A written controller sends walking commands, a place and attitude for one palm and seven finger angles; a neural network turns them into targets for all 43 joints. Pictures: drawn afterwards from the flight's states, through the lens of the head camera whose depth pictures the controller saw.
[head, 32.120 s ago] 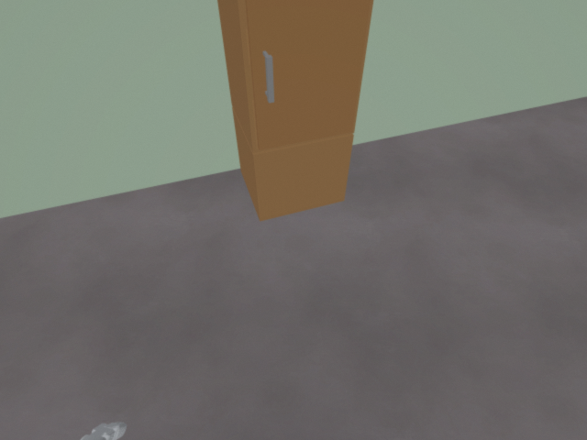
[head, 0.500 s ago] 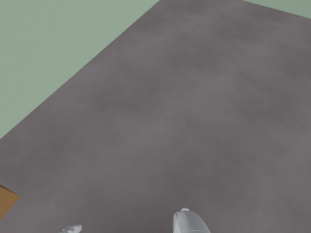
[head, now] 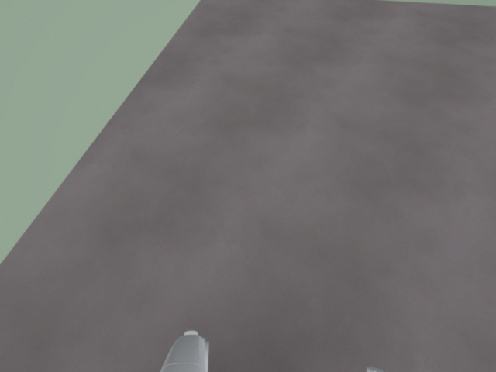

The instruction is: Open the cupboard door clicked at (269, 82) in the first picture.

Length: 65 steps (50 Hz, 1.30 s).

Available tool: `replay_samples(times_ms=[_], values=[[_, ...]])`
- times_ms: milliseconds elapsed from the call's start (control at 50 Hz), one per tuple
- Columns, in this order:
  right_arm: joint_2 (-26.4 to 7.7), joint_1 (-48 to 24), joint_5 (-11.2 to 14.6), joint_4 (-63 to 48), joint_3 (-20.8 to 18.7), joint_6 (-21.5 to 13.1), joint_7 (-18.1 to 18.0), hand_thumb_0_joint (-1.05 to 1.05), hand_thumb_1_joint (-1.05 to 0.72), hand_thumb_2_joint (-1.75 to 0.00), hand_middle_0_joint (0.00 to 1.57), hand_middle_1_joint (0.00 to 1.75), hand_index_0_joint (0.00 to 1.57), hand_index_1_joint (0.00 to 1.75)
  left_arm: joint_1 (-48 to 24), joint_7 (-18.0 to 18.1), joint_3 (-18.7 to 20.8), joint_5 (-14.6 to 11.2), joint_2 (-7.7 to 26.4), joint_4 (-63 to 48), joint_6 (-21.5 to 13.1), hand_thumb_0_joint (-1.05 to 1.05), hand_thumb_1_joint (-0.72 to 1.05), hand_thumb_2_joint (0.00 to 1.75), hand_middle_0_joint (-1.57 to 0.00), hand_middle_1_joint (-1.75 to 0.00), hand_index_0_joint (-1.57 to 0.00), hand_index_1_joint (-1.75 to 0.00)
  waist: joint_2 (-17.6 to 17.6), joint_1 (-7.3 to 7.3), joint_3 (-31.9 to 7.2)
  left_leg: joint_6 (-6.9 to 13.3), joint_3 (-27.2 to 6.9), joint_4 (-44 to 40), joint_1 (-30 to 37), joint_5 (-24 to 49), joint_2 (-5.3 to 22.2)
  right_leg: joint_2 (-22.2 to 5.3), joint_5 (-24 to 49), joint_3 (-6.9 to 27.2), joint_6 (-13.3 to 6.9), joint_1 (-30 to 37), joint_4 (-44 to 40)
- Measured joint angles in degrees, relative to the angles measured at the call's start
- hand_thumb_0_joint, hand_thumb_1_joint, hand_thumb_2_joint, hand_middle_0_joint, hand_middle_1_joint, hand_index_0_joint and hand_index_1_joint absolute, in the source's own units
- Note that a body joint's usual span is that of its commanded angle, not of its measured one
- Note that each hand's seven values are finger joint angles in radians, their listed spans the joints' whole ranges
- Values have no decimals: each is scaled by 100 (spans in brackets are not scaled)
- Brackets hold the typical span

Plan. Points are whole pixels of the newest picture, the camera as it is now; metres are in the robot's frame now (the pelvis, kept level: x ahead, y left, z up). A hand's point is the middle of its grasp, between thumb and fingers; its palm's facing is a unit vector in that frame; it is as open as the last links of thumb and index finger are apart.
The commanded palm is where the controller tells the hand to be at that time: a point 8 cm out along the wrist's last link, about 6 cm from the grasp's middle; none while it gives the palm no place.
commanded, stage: walk to a spot facing it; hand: left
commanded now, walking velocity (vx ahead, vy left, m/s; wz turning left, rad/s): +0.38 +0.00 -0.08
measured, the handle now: out of the picture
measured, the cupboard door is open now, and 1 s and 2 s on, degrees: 39 39 39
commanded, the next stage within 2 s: turn to face it in 0.18 s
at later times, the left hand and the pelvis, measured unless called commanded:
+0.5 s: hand (164, 298) +0.28 +0.21 -0.18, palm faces +0.02 -0.98 -0.18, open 7.3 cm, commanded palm none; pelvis +0.23 +0.03 +0.00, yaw -1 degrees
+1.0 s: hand (181, 265) +0.35 +0.18 -0.16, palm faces +0.29 -0.93 -0.23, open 7.2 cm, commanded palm none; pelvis +0.31 -0.03 +0.00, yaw +17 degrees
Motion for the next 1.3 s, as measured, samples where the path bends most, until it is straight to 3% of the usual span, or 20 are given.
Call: replay_samples(times_ms=[140,220,260,280,300,340,380,460,520,680,700,760,820,880,1000,1080,1120,1180,1240,1300], values=[[-23,-418,22,83,35,58,89,0,-91,-90,20,30,19,30,703,97,-147,28,-244,281,-71,0,92,90,-19,-30,-20,-30,-3,312,-89,108,367,-1005,208,93,-333,23,-434,263,22,886,-385],[98,-592,18,100,101,-7,99,0,-91,-90,20,30,19,30,1013,128,-203,48,-323,503,-43,0,91,90,-20,-30,-20,-30,-133,370,-18,311,643,-1923,719,-145,-680,-9,-848,394,86,1241,-212],[151,-550,-8,78,154,-119,66,0,-91,-90,20,30,19,30,1164,127,-205,25,-368,631,-12,0,91,90,-20,-30,-20,-30,-107,307,-19,550,723,-2506,1229,236,-798,64,-1099,368,238,1071,662],[181,-501,-52,60,167,-191,43,0,-91,-90,20,30,20,30,1204,113,-204,-19,-384,683,18,0,91,90,-20,-30,-20,-30,-93,257,-47,780,745,-2482,1333,89,-765,96,-1057,282,409,642,1715],[225,-430,-56,37,178,-230,19,0,-91,-90,20,30,20,30,1159,103,-210,-46,-361,717,63,0,91,90,-20,-30,-20,-30,-174,213,-20,862,817,-2319,1387,-147,-781,32,-1095,237,495,148,2941],[242,-174,-43,55,203,-262,-22,0,-91,-90,20,30,20,30,955,108,-186,-7,-304,696,155,0,91,90,-20,-30,-20,-30,-272,149,14,854,889,-2296,1642,-451,-839,-176,-1139,161,609,-706,4677],[214,163,-26,182,202,-284,-98,0,-91,-90,20,30,20,30,606,84,-140,55,-239,568,227,1,91,90,-20,-30,-20,-30,-253,105,31,742,819,-2568,1922,-440,-896,-453,-905,77,749,-1404,5324],[59,742,18,585,131,-226,-200,-1,-94,-90,20,30,20,30,-114,64,-107,104,-160,97,258,0,91,90,-19,-30,-20,-30,-163,95,57,788,600,-3167,2346,-296,-985,-962,-506,125,982,-2234,4583],[50,1075,15,780,163,-108,-146,-1,-94,-90,20,30,20,30,-530,107,-44,107,5,-133,309,1,94,90,-19,-30,-20,-30,-154,-1,49,735,409,-3330,2481,-311,-993,-1110,-221,170,1100,-2420,3682],[113,1456,-23,787,121,163,-72,0,-92,-90,20,30,20,30,-1181,67,-33,42,202,-473,436,0,93,90,-19,-30,-20,-30,-1,-364,-43,468,-117,-2978,2381,-734,-928,-831,-141,-85,1175,-1741,1936],[109,1474,-8,759,105,180,-67,0,-91,-90,20,30,20,30,-1203,56,-51,35,203,-522,398,0,93,90,-19,-30,-20,-30,5,-380,-66,417,-175,-2845,2329,-832,-951,-806,164,-124,1159,-1489,1498],[14,1279,54,681,27,251,-52,1,-91,-90,21,30,20,30,-1286,86,-120,56,103,-602,268,0,92,90,-19,-30,-20,-30,110,-380,8,218,-159,-1418,1795,-1810,-953,-820,-168,-327,694,-1292,1381],[-100,995,51,551,-43,351,-26,1,-91,-90,20,30,20,30,-1228,142,-191,58,-24,-660,276,0,92,90,-19,-30,-20,-30,70,-377,63,61,80,256,1203,-2032,-866,-995,-261,-570,646,-1012,1276],[-221,663,30,385,-89,442,41,1,-91,-90,20,30,19,30,-1068,153,-214,62,-100,-651,322,0,91,90,-20,-30,-20,-30,-17,-336,54,-44,237,661,898,-1726,-656,-1135,-232,-803,670,-745,1050],[-430,0,13,24,-154,485,137,0,-91,-90,20,30,19,30,-789,138,-104,100,48,-634,364,-1,93,90,-20,-30,-21,-30,-176,-144,180,-100,406,-486,982,-1368,-429,-1344,-360,-1280,729,-513,1036],[-512,-316,10,-229,-151,445,173,0,-91,-90,20,30,19,30,-589,93,-26,131,287,-609,431,-1,92,90,-20,-30,-21,-30,-283,-7,286,-4,589,-1565,1402,-1163,-487,-1515,-640,-1549,838,-567,1441],[-582,-358,-11,-389,-130,369,203,0,-91,-90,20,30,19,30,-418,63,10,107,399,-602,479,-1,92,90,-20,-30,-21,-30,-270,20,232,140,616,-2313,1739,-488,-529,-1619,-905,-1628,941,-764,1967],[-517,-388,-29,-485,-78,250,170,0,-91,-90,20,30,19,30,-446,72,70,90,612,-535,706,0,92,90,-20,-30,-20,-30,-392,63,264,454,505,-1986,1525,-665,-656,-1457,-1802,-796,1186,-1522,3646],[-437,-265,-44,-499,-2,260,104,0,-91,-90,20,30,19,30,-524,65,114,104,683,-534,781,0,92,90,-19,-30,-20,-30,-338,90,236,458,328,-2248,1590,-626,-682,-1238,-1518,-332,1288,-2051,4504],[-374,-155,-36,-435,52,283,74,0,-91,-90,20,30,20,30,-626,18,102,105,672,-629,751,0,92,90,-19,-30,-20,-30,-245,94,262,434,141,-2653,1720,-369,-734,-1168,-1063,-65,1358,-2274,4513]])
